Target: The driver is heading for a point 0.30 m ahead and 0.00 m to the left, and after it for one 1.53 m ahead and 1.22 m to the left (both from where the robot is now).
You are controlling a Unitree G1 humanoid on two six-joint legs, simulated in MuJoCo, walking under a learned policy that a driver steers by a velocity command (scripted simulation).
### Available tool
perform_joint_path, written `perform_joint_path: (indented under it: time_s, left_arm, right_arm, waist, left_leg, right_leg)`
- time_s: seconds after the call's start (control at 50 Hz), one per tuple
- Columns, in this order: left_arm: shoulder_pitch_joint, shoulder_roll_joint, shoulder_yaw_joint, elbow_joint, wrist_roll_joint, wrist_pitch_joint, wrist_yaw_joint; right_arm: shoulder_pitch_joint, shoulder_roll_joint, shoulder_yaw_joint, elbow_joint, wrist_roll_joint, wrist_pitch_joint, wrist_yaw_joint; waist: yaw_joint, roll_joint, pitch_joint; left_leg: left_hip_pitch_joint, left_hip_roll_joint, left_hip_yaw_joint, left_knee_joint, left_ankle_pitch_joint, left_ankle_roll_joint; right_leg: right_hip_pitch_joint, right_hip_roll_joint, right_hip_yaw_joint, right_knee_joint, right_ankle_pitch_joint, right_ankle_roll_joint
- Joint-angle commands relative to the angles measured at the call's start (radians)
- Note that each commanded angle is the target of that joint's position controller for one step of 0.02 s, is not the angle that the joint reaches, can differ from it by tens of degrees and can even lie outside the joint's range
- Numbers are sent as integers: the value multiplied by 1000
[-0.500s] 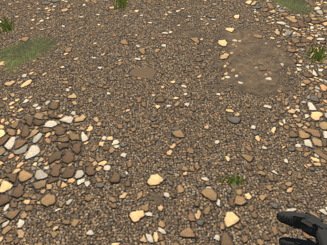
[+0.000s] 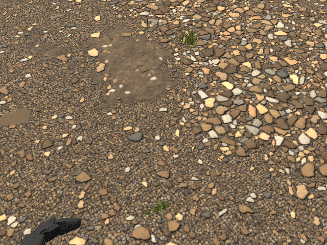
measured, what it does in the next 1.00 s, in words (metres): walks ahead, turning left: right foot, then left foot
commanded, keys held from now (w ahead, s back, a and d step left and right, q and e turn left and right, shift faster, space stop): w+e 0.10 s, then w+q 0.56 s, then q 0.34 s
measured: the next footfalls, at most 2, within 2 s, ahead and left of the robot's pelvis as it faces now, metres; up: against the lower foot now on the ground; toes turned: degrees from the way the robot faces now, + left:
right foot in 0.04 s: +0.17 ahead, -0.11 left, +0.00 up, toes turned -4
left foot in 0.58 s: +0.51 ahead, +0.09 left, +0.00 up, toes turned +4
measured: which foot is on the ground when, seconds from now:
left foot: down 0.00-0.06, up 0.08-0.56, down 0.58-1.00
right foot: up 0.00-0.02, down 0.04-0.58, up 0.60-1.00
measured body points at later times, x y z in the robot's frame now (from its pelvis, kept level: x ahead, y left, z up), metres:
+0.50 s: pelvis +0.28 -0.02 +0.00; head +0.31 -0.02 +0.45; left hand +0.33 +0.26 -0.12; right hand +0.47 -0.26 -0.09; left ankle +0.47 +0.10 -0.70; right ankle +0.13 -0.11 -0.73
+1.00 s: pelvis +0.53 +0.02 +0.01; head +0.57 +0.04 +0.45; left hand +0.67 +0.32 -0.08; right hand +0.71 -0.24 -0.09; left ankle +0.47 +0.09 -0.73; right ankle +0.71 -0.07 -0.71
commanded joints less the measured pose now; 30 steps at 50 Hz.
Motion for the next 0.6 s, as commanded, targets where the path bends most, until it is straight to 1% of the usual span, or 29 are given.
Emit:
perform_joint_path:
  time_s: [0.02, 0.04, 0.06, 0.08, 0.1, 0.12, 0.14, 0.16, 0.18, 0.2, 0.22, 0.26, 0.3, 0.34, 0.38, 0.42, 0.44, 0.48, 0.5, 0.52, 0.54, 0.56, 0.58, 0.6]
  left_arm:
    - [70, 113, 48, -57, 1, -15, -9]
    - [246, 174, 81, -5, 0, -12, 1]
    - [370, 284, 108, 16, -7, -10, 21]
    - [373, 330, 98, -7, -2, -25, 19]
    - [387, 235, 73, -1, 11, -31, 21]
    - [338, 168, 53, 9, 8, -34, 25]
    - [252, 135, 39, -3, 8, -37, 27]
    - [193, 99, 26, -12, 13, -42, 28]
    - [168, 88, 20, -14, 22, -46, 29]
    - [167, 94, 22, -3, 24, -53, 29]
    - [175, 105, 24, 12, 22, -61, 30]
    - [196, 127, 28, 40, 22, -73, 36]
    - [212, 126, 24, 62, 24, -77, 43]
    - [223, 133, 22, 78, 24, -81, 45]
    - [254, 151, 25, 98, 21, -85, 46]
    - [286, 156, 28, 123, 16, -82, 46]
    - [295, 158, 29, 134, 15, -77, 47]
    - [297, 167, 33, 143, 12, -63, 54]
    - [284, 180, 37, 140, 11, -54, 59]
    - [271, 196, 41, 135, 11, -47, 65]
    - [262, 212, 44, 132, 11, -38, 71]
    - [240, 217, 43, 126, 10, -29, 78]
    - [251, 196, 32, 108, 21, -32, 87]
    - [374, 59, -15, 71, 47, -57, 65]
  right_arm:
    - [-40, -211, -48, -55, 13, 2, -11]
    - [-36, -194, -39, -59, 10, 1, -16]
    - [-35, -114, -9, -107, -31, -9, -13]
    - [-27, -61, 22, -162, -26, -52, 2]
    - [-124, -136, 3, -176, 12, -81, 16]
    - [-135, -140, 8, -164, 24, -88, 21]
    - [-134, -136, 8, -142, 4, -86, 14]
    - [-137, -145, 0, -133, -15, -75, 10]
    - [-114, -137, -2, -125, -15, -60, 15]
    - [-99, -119, 1, -120, -13, -47, 18]
    - [-98, -101, 6, -119, -11, -35, 18]
    - [-152, -82, 15, -137, -12, -20, 14]
    - [-201, -70, 23, -147, -12, -17, 18]
    - [-253, -55, 32, -155, -5, -20, 29]
    - [-312, -49, 38, -174, 2, -21, 40]
    - [-347, -54, 39, -194, 7, -18, 53]
    - [-362, -57, 39, -206, 6, -17, 60]
    - [-376, -64, 37, -227, 3, -16, 76]
    - [-364, -71, 35, -232, 0, -15, 81]
    - [-336, -85, 28, -234, -4, -12, 83]
    - [-273, -110, 16, -227, -6, -6, 81]
    - [-133, -148, -6, -195, -8, -2, 76]
    - [28, -218, -32, -167, -8, 2, 62]
    - [64, -304, -47, -165, -3, -8, 60]
  waist:
    - [133, 145, -58]
    - [212, 117, -150]
    - [230, -78, -242]
    - [178, -235, -388]
    - [228, -125, -330]
    - [203, -95, -233]
    - [157, -6, -163]
    - [126, -7, -118]
    - [98, -20, -103]
    - [85, -21, -97]
    - [76, -14, -81]
    - [85, -8, -34]
    - [103, -15, -8]
    - [127, -21, 12]
    - [156, -13, 34]
    - [169, -7, 56]
    - [171, -5, 66]
    - [163, -9, 64]
    - [149, -18, 48]
    - [130, -37, 15]
    - [94, -55, -35]
    - [15, -41, -107]
    - [-49, 34, -209]
    - [39, 295, -333]
  left_leg:
    - [4, 212, -36, 215, 1028, 126]
    - [-143, 174, -7, 442, 986, 93]
    - [-532, 89, -7, 817, 381, 34]
    - [-811, -83, -219, 1063, -197, 10]
    - [-924, -24, -315, 1097, -110, 28]
    - [-919, 24, -293, 1034, -23, 48]
    - [-847, 74, -281, 949, 47, 48]
    - [-776, 100, -278, 880, 86, 40]
    - [-717, 114, -279, 861, 110, 37]
    - [-692, 112, -269, 846, 129, 31]
    - [-694, 113, -262, 821, 148, 25]
    - [-734, 116, -262, 728, 246, 13]
    - [-732, 103, -259, 592, 390, 21]
    - [-690, 76, -244, 447, 518, 37]
    - [-672, 49, -233, 359, 574, 51]
    - [-715, 37, -246, 306, 551, 69]
    - [-743, 32, -250, 286, 522, 81]
    - [-763, 15, -233, 264, 431, 105]
    - [-731, -6, -208, 257, 374, 119]
    - [-667, -38, -171, 263, 313, 134]
    - [-570, -77, -137, 268, 260, 153]
    - [-378, -120, -115, 223, 289, 180]
    - [-64, -28, -283, 221, 378, 235]
    - [324, 231, -843, 147, 226, 442]
  right_leg:
    - [228, 106, -110, -100, -63, -70]
    - [521, 124, -79, -135, 0, -110]
    - [877, -122, 324, -145, 2, -222]
    - [1052, -309, 855, -328, -139, -392]
    - [1035, -272, 735, -353, -141, -332]
    - [915, -240, 561, -343, -56, -283]
    - [754, -202, 438, -347, 50, -241]
    - [632, -172, 365, -368, 165, -223]
    - [555, -156, 324, -390, 221, -217]
    - [509, -155, 299, -411, 270, -220]
    - [476, -156, 261, -430, 307, -221]
    - [447, -149, 189, -465, 339, -207]
    - [443, -119, 114, -480, 328, -170]
    - [441, -104, 57, -498, 271, -140]
    - [473, -129, 40, -519, 226, -130]
    - [568, -166, 27, -506, 230, -125]
    - [621, -184, 21, -488, 256, -119]
    - [705, -210, 4, -437, 360, -100]
    - [727, -211, -13, -392, 485, -88]
    - [740, -206, -31, -326, 663, -75]
    - [745, -196, -49, -220, 832, -61]
    - [692, -161, -86, -29, 902, -32]
    - [469, -120, -100, 259, 661, 8]
    - [8, 99, -42, 654, -248, 81]
Keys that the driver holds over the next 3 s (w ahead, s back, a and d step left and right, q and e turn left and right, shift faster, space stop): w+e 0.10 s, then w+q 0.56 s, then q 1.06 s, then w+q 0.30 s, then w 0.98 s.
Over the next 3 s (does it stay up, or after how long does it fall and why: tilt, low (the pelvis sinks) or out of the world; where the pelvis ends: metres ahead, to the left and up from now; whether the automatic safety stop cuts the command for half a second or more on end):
stays up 0.84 0.52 0.00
